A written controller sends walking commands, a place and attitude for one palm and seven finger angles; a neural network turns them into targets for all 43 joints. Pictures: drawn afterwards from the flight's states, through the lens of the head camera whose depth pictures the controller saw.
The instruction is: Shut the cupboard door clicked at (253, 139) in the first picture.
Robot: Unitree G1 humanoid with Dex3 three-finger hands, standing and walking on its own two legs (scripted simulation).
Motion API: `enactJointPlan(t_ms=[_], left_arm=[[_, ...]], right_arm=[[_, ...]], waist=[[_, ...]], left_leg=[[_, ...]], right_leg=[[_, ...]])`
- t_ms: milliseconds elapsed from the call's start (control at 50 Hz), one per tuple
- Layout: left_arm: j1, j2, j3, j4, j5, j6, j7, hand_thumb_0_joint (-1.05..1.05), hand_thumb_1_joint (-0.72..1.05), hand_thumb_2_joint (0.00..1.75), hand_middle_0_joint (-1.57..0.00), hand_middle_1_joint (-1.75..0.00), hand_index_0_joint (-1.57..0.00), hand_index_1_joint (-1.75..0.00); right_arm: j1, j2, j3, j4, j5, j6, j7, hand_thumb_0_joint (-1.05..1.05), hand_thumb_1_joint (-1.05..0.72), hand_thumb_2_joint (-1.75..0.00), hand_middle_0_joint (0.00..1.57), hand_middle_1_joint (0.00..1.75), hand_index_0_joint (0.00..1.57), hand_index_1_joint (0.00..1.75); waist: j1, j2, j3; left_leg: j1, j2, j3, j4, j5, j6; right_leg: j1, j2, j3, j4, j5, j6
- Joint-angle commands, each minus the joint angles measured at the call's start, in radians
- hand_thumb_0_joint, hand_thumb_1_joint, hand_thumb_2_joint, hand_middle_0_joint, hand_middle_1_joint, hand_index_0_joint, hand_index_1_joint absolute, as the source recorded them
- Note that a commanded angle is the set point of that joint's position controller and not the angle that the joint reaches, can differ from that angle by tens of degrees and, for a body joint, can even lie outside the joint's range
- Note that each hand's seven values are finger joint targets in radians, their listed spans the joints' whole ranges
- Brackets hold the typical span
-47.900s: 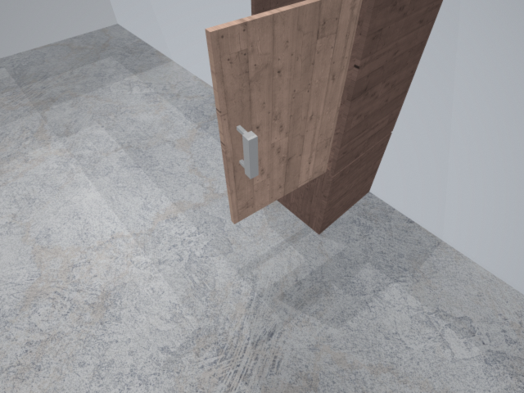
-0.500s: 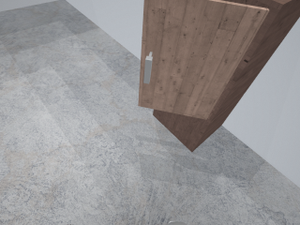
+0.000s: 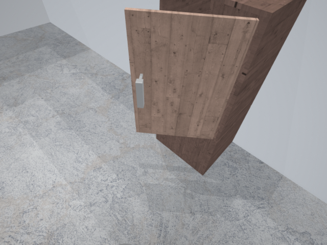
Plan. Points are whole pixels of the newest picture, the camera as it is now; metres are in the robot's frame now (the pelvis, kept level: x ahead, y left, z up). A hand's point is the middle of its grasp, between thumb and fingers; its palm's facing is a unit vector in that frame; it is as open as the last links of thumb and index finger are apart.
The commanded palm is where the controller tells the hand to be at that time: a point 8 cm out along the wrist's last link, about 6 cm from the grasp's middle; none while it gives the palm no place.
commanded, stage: take the last steps up to it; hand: left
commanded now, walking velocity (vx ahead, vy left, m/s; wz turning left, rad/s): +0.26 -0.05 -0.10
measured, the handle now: (141, 90) +0.67 +0.12 -0.04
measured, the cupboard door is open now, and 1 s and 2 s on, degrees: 38 38 38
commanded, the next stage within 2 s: come to a stop and stand still in 0.36 s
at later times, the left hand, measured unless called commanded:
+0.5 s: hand (125, 211) +0.25 +0.13 -0.16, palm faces -0.06 -0.98 -0.21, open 7.4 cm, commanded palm none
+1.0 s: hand (110, 214) +0.24 +0.17 -0.19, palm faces +0.02 -0.98 -0.22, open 7.4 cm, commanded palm none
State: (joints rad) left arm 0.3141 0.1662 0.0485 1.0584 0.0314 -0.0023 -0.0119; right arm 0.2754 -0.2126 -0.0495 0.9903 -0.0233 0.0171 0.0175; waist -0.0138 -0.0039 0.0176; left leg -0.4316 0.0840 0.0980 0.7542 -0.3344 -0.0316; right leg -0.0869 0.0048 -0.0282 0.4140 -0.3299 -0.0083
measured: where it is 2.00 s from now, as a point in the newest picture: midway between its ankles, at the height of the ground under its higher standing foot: outside the picture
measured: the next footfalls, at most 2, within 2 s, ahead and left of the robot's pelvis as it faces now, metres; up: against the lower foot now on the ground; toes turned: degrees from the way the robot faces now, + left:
left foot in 0.04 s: +0.11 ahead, +0.12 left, +0.00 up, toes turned +7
right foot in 0.42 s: +0.22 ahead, -0.15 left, +0.00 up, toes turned -8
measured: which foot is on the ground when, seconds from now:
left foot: up 0.00-0.02, down 0.04-0.44, up 0.46-0.82, down 0.84-1.00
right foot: down 0.00-0.06, up 0.08-0.40, down 0.42-0.86, up 0.88-1.00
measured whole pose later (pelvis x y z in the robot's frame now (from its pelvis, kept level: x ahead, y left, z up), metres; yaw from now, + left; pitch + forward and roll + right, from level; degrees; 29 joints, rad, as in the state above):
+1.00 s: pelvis +0.19 -0.02 +0.00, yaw -3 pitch +1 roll -2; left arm 0.19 0.23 0.06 0.99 0.02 0.06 0.04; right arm 0.10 -0.18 -0.01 0.92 -0.02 0.03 -0.04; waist 0.03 -0.04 0.11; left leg -0.33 0.01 0.06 0.54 -0.22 0.06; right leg -0.41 0.03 0.04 1.06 -0.51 0.02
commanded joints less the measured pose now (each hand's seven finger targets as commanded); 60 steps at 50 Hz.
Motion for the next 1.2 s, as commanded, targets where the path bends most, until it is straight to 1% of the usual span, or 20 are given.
enactJointPlan(t_ms=[0,20,40,100,200,280,360,380,400,420,440,520,700,780,820,840,880,960,1100,1180], left_arm=[[-0.043,0.137,0.033,-0.053,-0.015,-0.025,0.005,0.00,0.90,0.90,-0.20,-0.30,-0.20,-0.30],[-0.012,0.075,0.024,-0.064,-0.022,-0.021,-0.002,0.00,0.90,0.90,-0.20,-0.30,-0.20,-0.30],[-0.048,0.079,0.016,-0.100,-0.018,-0.025,-0.005,0.00,0.90,0.90,-0.20,-0.30,-0.20,-0.30],[-0.116,0.100,0.025,-0.090,-0.001,-0.018,-0.014,0.00,0.90,0.90,-0.20,-0.30,-0.20,-0.30],[-0.098,0.046,0.017,-0.078,-0.007,0.000,-0.022,0.00,0.90,0.90,-0.20,-0.30,-0.20,-0.30],[-0.146,0.043,0.013,-0.094,-0.006,-0.002,-0.019,0.00,0.90,0.90,-0.20,-0.30,-0.20,-0.30],[-0.040,0.076,0.027,-0.055,-0.003,-0.013,-0.013,0.00,0.90,0.90,-0.20,-0.30,-0.20,-0.30],[0.019,0.120,0.034,-0.038,-0.002,-0.022,-0.006,0.00,0.90,0.90,-0.20,-0.30,-0.20,-0.30],[0.100,0.193,0.049,-0.013,0.001,-0.036,0.004,0.00,0.90,0.90,-0.20,-0.30,-0.20,-0.30],[0.152,0.243,0.057,-0.005,-0.007,-0.033,0.011,0.00,0.90,0.90,-0.20,-0.30,-0.20,-0.30],[0.104,0.219,0.051,-0.005,-0.010,-0.043,0.019,0.00,0.90,0.90,-0.20,-0.30,-0.20,-0.30],[-0.079,0.106,0.007,-0.050,-0.007,-0.046,0.040,0.00,0.90,0.90,-0.20,-0.30,-0.20,-0.30],[-0.075,0.175,0.041,-0.069,-0.002,-0.001,0.062,0.00,0.90,0.90,-0.20,-0.30,-0.20,-0.30],[-0.110,0.179,0.042,-0.088,-0.008,0.014,0.060,0.00,0.90,0.90,-0.20,-0.30,-0.20,-0.30],[-0.040,0.106,0.021,-0.112,-0.017,0.028,0.062,0.00,0.90,0.90,-0.20,-0.30,-0.20,-0.30],[-0.047,0.116,0.016,-0.121,-0.015,0.034,0.065,0.00,0.90,0.90,-0.20,-0.30,-0.20,-0.30],[-0.066,0.129,0.024,-0.119,-0.014,0.052,0.064,0.00,0.90,0.90,-0.20,-0.30,-0.20,-0.30],[-0.048,0.128,0.028,-0.116,-0.016,0.052,0.047,0.00,0.90,0.90,-0.20,-0.30,-0.20,-0.30],[-0.092,0.093,0.004,-0.114,-0.013,0.048,0.025,0.00,0.90,0.90,-0.20,-0.30,-0.20,-0.30],[0.008,0.103,0.001,-0.056,-0.012,0.032,0.028,0.00,0.90,0.90,-0.20,-0.30,-0.20,-0.30]], right_arm=[[0.167,-0.095,-0.015,-0.003,-0.008,-0.062,-0.020,0.00,-0.90,-0.90,0.20,0.30,0.20,0.30],[0.266,-0.187,-0.035,0.021,-0.025,-0.069,-0.033,0.00,-0.90,-0.90,0.20,0.30,0.20,0.30],[0.347,-0.243,-0.039,0.026,-0.027,-0.061,-0.045,0.00,-0.90,-0.90,0.20,0.30,0.20,0.30],[0.189,-0.149,-0.012,-0.011,-0.016,-0.064,-0.054,0.00,-0.90,-0.90,0.20,0.30,0.20,0.30],[0.128,-0.107,-0.001,0.006,-0.013,-0.075,-0.053,0.00,-0.90,-0.90,0.20,0.30,0.20,0.30],[0.131,-0.101,-0.012,0.034,-0.012,-0.059,-0.044,0.00,-0.90,-0.90,0.20,0.30,0.20,0.30],[0.098,-0.093,-0.020,0.042,-0.005,-0.043,-0.036,0.00,-0.90,-0.90,0.20,0.30,0.20,0.30],[0.096,-0.063,-0.013,0.044,0.002,-0.044,-0.029,0.00,-0.90,-0.90,0.20,0.30,0.20,0.30],[0.103,-0.006,-0.002,0.025,0.009,-0.047,-0.023,0.00,-0.90,-0.90,0.20,0.30,0.20,0.30],[0.070,0.002,0.003,-0.006,0.009,-0.042,-0.024,0.00,-0.90,-0.90,0.20,0.30,0.20,0.30],[0.063,-0.018,-0.005,0.004,0.005,-0.036,-0.032,0.00,-0.90,-0.90,0.20,0.30,0.20,0.30],[0.087,0.027,0.021,0.057,0.016,-0.020,-0.043,0.00,-0.90,-0.90,0.20,0.30,0.20,0.30],[-0.048,-0.040,-0.005,-0.033,0.014,0.030,-0.038,0.00,-0.90,-0.90,0.20,0.30,0.20,0.30],[-0.015,-0.058,-0.011,-0.038,0.010,0.023,-0.035,0.00,-0.90,-0.90,0.20,0.30,0.20,0.30],[-0.004,-0.166,-0.021,-0.062,-0.002,0.007,-0.040,0.00,-0.90,-0.90,0.20,0.30,0.20,0.30],[-0.004,-0.180,-0.023,-0.073,-0.001,0.008,-0.049,0.00,-0.90,-0.90,0.20,0.30,0.20,0.30],[-0.058,-0.172,-0.013,-0.092,-0.003,0.004,-0.071,0.00,-0.90,-0.90,0.20,0.30,0.20,0.30],[-0.098,-0.138,-0.004,-0.115,0.000,-0.003,-0.074,0.00,-0.90,-0.90,0.20,0.30,0.20,0.30],[-0.054,-0.153,-0.016,-0.055,-0.004,-0.001,-0.057,0.00,-0.90,-0.90,0.20,0.30,0.20,0.30],[-0.064,-0.131,-0.020,-0.025,0.012,-0.001,-0.047,0.00,-0.90,-0.90,0.20,0.30,0.20,0.30]], waist=[[-0.077,0.056,0.006],[-0.100,0.298,-0.024],[-0.124,0.306,-0.040],[-0.059,0.154,0.061],[-0.006,0.123,0.042],[-0.013,0.124,0.072],[0.044,0.071,0.028],[0.074,-0.025,0.022],[0.100,-0.197,-0.007],[0.116,-0.247,-0.020],[0.086,-0.323,-0.022],[-0.002,-0.075,-0.056],[0.027,-0.137,-0.044],[-0.008,-0.117,-0.048],[0.009,0.200,-0.107],[-0.012,0.202,-0.099],[0.001,0.211,-0.080],[0.015,0.099,-0.121],[-0.021,0.186,-0.085],[0.025,0.116,-0.056]], left_leg=[[0.385,-0.001,-0.042,-0.301,0.064,0.011],[0.504,0.216,-0.343,-0.426,-0.064,0.084],[0.505,0.364,-0.587,-0.550,-0.156,0.169],[0.275,0.329,-0.441,-0.600,-0.127,0.173],[0.245,0.230,-0.144,-0.575,0.155,0.167],[0.208,0.213,-0.111,-0.558,0.095,0.170],[0.138,0.147,-0.043,-0.395,-0.004,0.110],[0.055,0.079,0.008,-0.269,-0.026,0.076],[-0.096,-0.026,0.092,-0.069,-0.127,0.034],[-0.143,-0.058,0.049,0.153,-0.329,0.033],[-0.166,-0.027,-0.044,0.280,-0.267,0.039],[0.024,0.001,-0.083,0.160,-0.124,0.000],[0.007,-0.063,-0.082,0.020,-0.080,-0.009],[0.202,-0.035,-0.093,-0.276,0.239,0.010],[0.340,0.250,-0.336,-0.338,0.904,0.166],[0.308,0.303,-0.369,-0.377,0.976,0.243],[0.257,0.287,-0.368,-0.363,0.921,0.267],[0.308,0.220,-0.275,-0.368,0.696,0.241],[0.267,0.189,-0.298,-0.464,0.250,0.200],[0.139,0.102,-0.241,-0.448,0.047,0.116]], right_leg=[[-0.292,-0.121,0.107,0.066,-0.075,-0.112],[-0.451,-0.007,0.006,0.342,-0.141,-0.059],[-0.532,0.042,-0.015,0.559,-0.251,-0.043],[-0.563,-0.080,0.068,0.773,-0.070,-0.038],[-0.419,-0.088,0.007,0.492,0.019,-0.005],[-0.325,-0.061,-0.051,0.300,0.049,0.003],[-0.068,-0.016,-0.085,0.098,0.150,0.003],[0.043,-0.066,0.002,0.020,0.121,-0.020],[0.162,-0.246,0.242,-0.069,0.061,-0.100],[0.148,-0.380,0.414,-0.193,0.037,-0.182],[0.105,-0.371,0.440,-0.217,0.131,-0.190],[-0.031,-0.297,0.122,-0.072,0.837,-0.173],[0.019,-0.329,0.131,0.001,0.945,-0.196],[-0.089,-0.261,0.082,0.099,0.659,-0.115],[-0.227,-0.070,-0.048,0.275,0.012,0.010],[-0.248,-0.008,-0.006,0.470,-0.308,0.018],[-0.315,-0.001,0.116,0.680,-0.301,0.018],[-0.362,-0.006,0.115,0.720,-0.158,0.043],[-0.227,-0.018,0.024,0.323,-0.167,0.028],[-0.020,-0.010,0.000,-0.022,0.066,0.007]])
